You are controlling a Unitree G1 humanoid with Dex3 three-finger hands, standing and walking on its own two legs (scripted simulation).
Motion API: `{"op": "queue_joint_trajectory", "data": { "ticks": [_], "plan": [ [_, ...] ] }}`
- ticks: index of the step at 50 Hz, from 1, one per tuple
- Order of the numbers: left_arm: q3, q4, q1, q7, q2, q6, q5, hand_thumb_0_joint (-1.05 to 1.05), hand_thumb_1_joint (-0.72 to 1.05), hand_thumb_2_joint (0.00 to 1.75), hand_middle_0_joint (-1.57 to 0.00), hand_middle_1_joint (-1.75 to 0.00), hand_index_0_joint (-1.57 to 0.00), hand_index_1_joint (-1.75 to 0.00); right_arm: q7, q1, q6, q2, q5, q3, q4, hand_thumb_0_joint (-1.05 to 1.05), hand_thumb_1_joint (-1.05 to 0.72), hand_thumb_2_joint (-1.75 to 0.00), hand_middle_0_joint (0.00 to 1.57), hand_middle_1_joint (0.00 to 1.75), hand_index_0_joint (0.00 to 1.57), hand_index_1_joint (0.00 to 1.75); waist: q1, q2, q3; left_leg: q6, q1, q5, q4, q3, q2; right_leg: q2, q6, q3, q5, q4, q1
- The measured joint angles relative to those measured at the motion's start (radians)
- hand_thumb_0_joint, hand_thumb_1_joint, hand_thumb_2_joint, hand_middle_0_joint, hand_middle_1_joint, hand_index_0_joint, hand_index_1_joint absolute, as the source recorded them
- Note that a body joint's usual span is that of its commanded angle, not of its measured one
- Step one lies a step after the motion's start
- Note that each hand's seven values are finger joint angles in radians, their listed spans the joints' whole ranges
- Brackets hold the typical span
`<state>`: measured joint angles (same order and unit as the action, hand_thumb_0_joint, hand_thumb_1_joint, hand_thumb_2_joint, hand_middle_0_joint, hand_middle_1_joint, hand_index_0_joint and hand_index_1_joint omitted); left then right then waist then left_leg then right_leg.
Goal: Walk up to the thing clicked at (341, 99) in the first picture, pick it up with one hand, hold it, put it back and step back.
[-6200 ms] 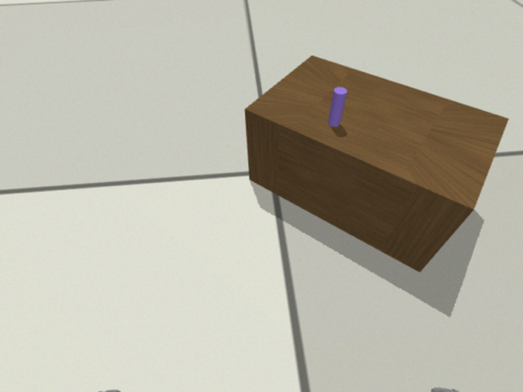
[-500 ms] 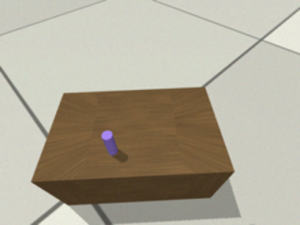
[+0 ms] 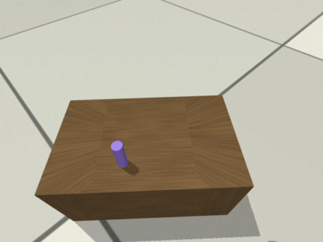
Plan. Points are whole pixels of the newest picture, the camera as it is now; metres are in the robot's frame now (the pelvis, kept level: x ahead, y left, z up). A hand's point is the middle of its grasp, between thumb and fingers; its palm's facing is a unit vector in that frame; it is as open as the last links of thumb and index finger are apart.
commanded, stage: stand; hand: left
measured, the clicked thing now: (120, 154) +0.48 +0.20 -0.26
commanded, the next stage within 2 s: go down in 0.78 s
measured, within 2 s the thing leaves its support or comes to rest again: neither
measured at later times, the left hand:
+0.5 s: hand out of the picture +0.07 +0.26 -0.16, palm faces -0.03 -0.94 -0.34, open 7.4 cm
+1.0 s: hand out of the picture +0.10 +0.25 -0.16, palm faces +0.05 -0.95 -0.32, open 8.3 cm
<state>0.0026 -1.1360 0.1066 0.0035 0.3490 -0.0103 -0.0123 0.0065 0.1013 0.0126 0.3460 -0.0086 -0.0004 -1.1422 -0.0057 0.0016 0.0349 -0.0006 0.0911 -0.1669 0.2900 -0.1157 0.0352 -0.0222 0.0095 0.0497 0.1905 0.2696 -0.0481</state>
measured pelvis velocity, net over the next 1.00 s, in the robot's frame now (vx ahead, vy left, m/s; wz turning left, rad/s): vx -0.02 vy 0.01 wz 0.02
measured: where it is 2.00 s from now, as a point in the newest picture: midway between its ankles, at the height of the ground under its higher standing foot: outside the picture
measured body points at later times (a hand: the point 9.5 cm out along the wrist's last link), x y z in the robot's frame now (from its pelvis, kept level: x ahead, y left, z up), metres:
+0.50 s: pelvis +0.00 +0.00 +0.00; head +0.01 +0.00 +0.45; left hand +0.07 +0.30 -0.13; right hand +0.07 -0.30 -0.13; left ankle +0.00 +0.11 -0.75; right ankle -0.03 -0.12 -0.75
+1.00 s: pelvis -0.02 +0.01 -0.01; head +0.02 +0.00 +0.44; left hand +0.10 +0.30 -0.13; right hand +0.11 -0.28 -0.13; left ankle +0.00 +0.11 -0.75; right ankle -0.03 -0.12 -0.75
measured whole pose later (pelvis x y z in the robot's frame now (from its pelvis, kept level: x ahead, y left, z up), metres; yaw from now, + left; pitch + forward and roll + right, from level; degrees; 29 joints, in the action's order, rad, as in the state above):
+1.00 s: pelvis -0.02 +0.01 -0.01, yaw +1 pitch +0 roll +0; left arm -0.02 -1.01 0.06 -0.02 0.32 0.01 0.05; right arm -0.03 0.09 0.08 0.33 0.07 0.02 -0.98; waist -0.02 0.01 0.08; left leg 0.01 0.22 -0.20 0.41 -0.09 0.03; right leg -0.03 0.01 0.07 0.22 0.38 -0.16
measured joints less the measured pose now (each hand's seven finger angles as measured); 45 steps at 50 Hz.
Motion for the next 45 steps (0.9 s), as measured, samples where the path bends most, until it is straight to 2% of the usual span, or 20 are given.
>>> {"op": "queue_joint_trajectory", "data": {
  "ticks": [45],
  "plan": [
    [0.001,0.003,0.010,0.002,-0.001,0.003,-0.001,0.01,0.90,0.89,-0.20,-0.30,-0.20,-0.30,-0.001,0.005,0.002,0.002,0.000,-0.001,0.000,0.01,-0.90,-0.90,0.20,0.30,0.21,0.30,0.002,0.001,0.003,0.008,0.003,0.003,0.001,0.007,-0.010,-0.010,0.007,0.007,-0.002,-0.002,0.002]
  ]
}}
